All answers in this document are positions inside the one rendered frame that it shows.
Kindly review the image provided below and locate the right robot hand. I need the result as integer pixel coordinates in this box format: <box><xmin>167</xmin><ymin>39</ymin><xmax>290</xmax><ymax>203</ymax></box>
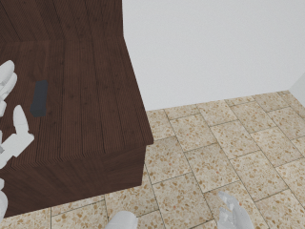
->
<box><xmin>217</xmin><ymin>191</ymin><xmax>254</xmax><ymax>229</ymax></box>

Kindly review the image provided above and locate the counter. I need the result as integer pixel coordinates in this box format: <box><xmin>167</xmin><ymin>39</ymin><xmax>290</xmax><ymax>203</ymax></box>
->
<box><xmin>0</xmin><ymin>0</ymin><xmax>154</xmax><ymax>219</ymax></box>

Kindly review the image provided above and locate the left robot hand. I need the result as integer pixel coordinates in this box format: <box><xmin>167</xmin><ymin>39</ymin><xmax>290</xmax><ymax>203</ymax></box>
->
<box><xmin>0</xmin><ymin>60</ymin><xmax>34</xmax><ymax>169</ymax></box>

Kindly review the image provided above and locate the robot left thigh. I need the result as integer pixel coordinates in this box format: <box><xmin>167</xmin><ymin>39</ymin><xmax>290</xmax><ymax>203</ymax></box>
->
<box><xmin>104</xmin><ymin>211</ymin><xmax>138</xmax><ymax>229</ymax></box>

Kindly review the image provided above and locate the tap lever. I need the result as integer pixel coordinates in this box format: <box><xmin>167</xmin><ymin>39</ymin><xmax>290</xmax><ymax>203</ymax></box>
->
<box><xmin>30</xmin><ymin>79</ymin><xmax>49</xmax><ymax>117</ymax></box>

